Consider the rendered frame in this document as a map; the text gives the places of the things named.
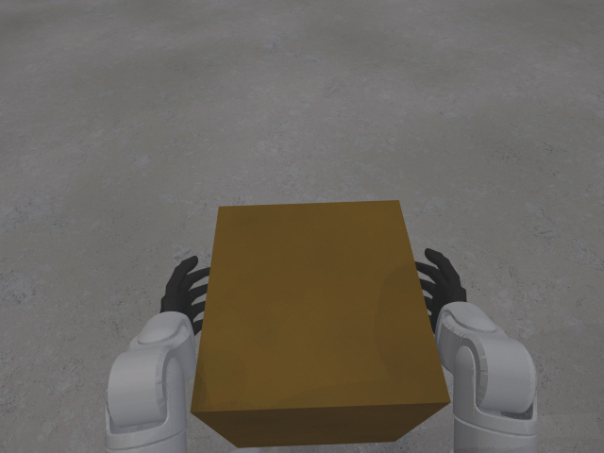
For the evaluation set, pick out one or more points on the robot left forearm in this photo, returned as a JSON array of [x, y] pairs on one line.
[[145, 403]]

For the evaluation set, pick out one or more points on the carton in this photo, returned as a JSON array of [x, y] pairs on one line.
[[315, 328]]

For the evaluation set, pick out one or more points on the robot right forearm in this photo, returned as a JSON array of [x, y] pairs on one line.
[[495, 383]]

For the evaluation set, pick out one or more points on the left robot hand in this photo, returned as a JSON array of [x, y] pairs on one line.
[[179, 295]]

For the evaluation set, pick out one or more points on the right robot hand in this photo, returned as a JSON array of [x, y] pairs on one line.
[[448, 287]]

